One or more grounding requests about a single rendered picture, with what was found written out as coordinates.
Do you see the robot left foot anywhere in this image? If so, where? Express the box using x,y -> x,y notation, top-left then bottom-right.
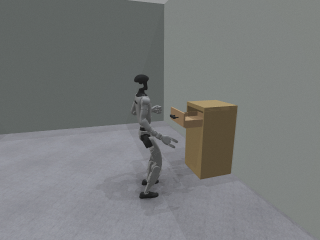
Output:
142,179 -> 159,186

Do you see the drawer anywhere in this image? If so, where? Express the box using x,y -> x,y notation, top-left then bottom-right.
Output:
170,107 -> 203,129

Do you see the left robot hand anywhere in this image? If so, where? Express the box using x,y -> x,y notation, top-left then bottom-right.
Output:
152,105 -> 162,114

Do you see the right robot hand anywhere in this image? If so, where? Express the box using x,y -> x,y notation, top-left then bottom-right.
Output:
161,135 -> 178,148

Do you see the left robot upper arm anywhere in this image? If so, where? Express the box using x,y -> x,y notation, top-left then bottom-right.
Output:
130,93 -> 137,116

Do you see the right robot upper arm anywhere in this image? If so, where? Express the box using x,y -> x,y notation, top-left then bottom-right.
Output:
139,96 -> 150,126

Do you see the robot right forearm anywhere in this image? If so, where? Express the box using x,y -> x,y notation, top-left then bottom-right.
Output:
141,119 -> 163,140

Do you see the cabinet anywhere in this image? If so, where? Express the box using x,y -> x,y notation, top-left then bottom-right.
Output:
185,100 -> 238,180

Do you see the robot right foot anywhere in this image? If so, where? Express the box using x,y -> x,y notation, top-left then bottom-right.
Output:
139,191 -> 159,199

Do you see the robot foot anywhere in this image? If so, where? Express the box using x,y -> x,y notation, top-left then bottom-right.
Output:
139,191 -> 159,199
142,179 -> 159,186

